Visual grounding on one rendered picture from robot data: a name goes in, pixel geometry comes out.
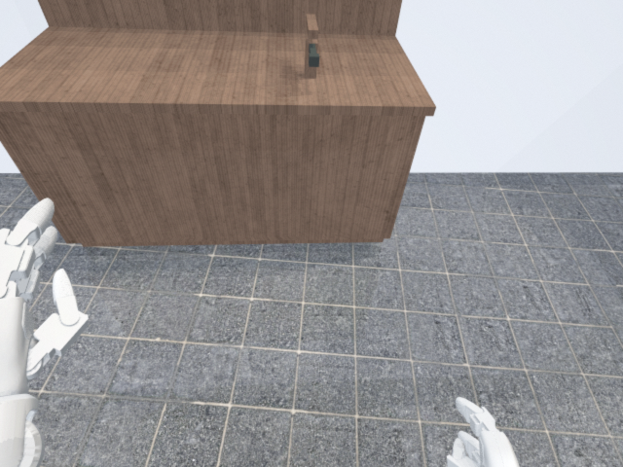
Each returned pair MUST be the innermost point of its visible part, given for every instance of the robot right hand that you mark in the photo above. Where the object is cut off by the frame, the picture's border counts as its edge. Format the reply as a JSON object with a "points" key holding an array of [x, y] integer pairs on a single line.
{"points": [[493, 448]]}

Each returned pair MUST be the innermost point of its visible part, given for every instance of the left robot forearm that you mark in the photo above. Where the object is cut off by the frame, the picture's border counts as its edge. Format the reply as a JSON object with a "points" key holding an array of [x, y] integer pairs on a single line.
{"points": [[22, 443]]}

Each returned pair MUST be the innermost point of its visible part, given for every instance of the counter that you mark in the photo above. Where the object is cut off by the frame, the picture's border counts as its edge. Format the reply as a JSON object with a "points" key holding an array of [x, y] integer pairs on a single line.
{"points": [[200, 122]]}

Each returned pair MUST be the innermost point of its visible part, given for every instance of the tap lever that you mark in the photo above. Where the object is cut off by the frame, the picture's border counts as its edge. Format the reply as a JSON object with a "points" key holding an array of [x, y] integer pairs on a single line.
{"points": [[313, 56]]}

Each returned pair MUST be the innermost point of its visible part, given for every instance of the robot left hand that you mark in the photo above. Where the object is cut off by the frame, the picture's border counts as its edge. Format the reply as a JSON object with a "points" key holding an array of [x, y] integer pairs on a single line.
{"points": [[22, 252]]}

